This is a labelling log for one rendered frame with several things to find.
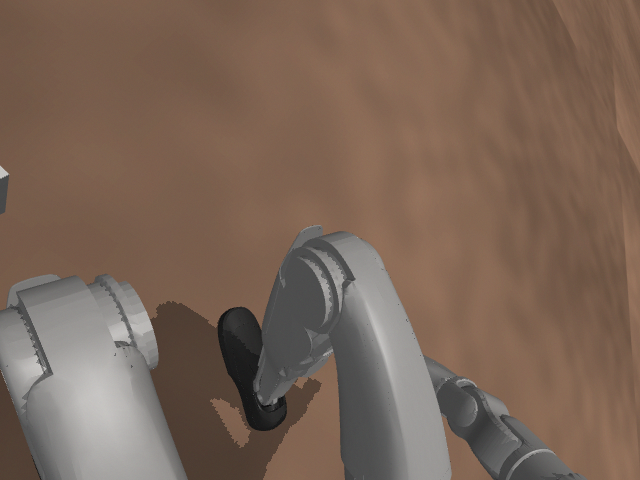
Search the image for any right robot arm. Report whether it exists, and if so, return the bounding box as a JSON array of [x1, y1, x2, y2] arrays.
[[436, 376, 588, 480]]

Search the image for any carton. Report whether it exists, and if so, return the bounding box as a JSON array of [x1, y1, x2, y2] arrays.
[[0, 166, 9, 215]]

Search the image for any right robot foot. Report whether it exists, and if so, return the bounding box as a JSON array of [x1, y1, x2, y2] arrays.
[[218, 307, 287, 431]]

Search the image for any right robot hand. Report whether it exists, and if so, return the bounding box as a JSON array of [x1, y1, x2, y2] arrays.
[[423, 355, 458, 396]]

